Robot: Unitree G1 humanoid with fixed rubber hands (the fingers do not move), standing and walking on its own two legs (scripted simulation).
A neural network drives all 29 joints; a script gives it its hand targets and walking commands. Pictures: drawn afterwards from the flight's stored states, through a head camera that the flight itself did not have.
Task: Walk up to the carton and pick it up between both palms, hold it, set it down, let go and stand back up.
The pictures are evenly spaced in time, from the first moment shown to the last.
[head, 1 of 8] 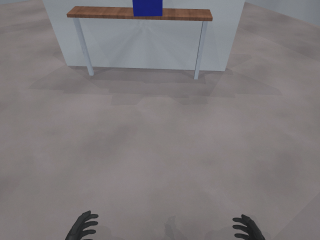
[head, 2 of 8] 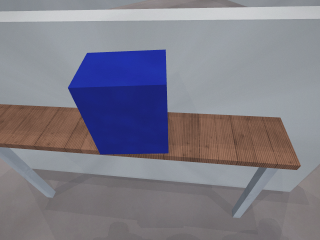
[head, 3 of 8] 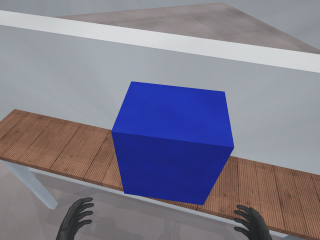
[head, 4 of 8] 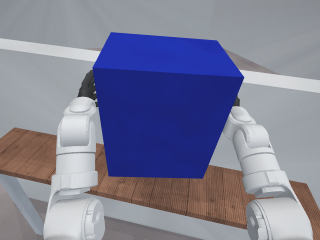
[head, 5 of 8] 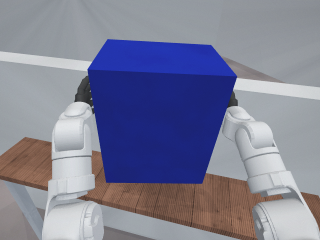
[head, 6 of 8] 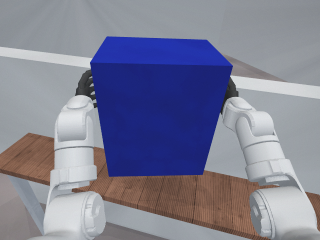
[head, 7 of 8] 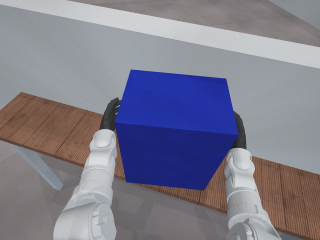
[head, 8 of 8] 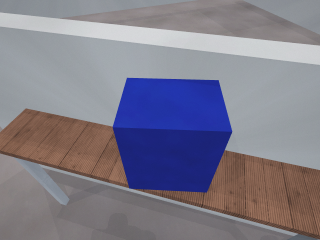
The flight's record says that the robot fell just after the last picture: no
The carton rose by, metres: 0.22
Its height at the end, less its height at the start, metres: +0.00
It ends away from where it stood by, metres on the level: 0.02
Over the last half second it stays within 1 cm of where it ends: yes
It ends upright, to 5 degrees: yes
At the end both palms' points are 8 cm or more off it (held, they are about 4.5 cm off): yes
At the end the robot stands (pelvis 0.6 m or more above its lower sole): yes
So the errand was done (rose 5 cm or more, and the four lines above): yes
